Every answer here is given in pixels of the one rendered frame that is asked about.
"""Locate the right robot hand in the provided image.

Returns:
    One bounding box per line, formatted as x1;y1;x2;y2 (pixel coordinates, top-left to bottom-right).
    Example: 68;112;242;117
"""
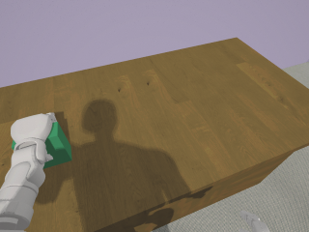
239;211;269;232

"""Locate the left robot hand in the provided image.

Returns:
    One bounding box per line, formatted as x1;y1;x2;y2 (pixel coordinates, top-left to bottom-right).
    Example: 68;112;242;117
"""
11;112;57;162

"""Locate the sponge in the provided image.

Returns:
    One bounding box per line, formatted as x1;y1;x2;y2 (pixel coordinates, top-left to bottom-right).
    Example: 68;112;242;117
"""
12;122;72;169

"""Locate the table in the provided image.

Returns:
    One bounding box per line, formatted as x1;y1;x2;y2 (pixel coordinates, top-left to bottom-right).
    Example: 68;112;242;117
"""
0;37;309;232

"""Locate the robot left forearm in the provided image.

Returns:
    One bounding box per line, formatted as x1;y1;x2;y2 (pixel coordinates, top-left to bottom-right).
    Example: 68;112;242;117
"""
0;138;46;231

